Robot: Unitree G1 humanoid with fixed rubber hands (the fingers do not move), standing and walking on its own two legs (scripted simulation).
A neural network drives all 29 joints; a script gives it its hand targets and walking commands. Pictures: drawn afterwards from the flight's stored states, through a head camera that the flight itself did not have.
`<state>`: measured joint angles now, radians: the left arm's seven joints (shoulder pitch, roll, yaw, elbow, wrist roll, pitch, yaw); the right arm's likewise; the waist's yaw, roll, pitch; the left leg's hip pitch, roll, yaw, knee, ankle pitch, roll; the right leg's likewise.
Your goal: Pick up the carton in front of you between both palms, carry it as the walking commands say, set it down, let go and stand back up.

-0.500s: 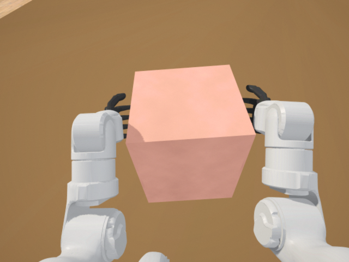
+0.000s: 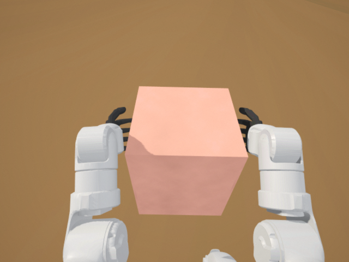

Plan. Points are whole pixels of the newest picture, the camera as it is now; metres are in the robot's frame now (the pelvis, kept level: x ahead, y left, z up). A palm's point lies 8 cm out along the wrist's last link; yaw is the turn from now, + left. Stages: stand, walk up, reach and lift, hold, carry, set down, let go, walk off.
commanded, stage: carry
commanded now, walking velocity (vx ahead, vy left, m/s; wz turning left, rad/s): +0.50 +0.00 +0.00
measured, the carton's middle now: (181, 153) +0.37 -0.01 +0.03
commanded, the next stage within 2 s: none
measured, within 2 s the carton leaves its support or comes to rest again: neither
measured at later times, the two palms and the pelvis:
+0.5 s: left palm (127, 81) +0.58 +0.12 +0.09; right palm (229, 77) +0.60 -0.17 +0.08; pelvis +0.33 -0.04 +0.01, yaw +2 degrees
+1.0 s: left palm (123, 29) +0.90 +0.16 +0.09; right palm (202, 28) +0.89 -0.14 +0.10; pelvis +0.63 +0.02 +0.01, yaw -1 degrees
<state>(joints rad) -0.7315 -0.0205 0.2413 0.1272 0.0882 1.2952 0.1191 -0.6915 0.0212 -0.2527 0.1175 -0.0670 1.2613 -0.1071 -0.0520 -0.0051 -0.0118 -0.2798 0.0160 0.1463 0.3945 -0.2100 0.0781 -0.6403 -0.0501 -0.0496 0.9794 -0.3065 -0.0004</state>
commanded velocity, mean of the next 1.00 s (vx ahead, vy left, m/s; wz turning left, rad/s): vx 0.50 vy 0.00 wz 0.00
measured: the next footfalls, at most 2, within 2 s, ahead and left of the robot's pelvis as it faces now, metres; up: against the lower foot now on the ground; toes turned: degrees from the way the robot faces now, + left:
right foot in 0.22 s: +0.32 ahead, -0.13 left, +0.00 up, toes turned -9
left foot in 0.68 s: +0.64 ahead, +0.11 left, +0.00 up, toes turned +12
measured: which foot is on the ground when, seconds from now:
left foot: down 0.00-0.24, up 0.26-0.66, down 0.68-1.00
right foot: up 0.00-0.20, down 0.22-0.68, up 0.70-1.00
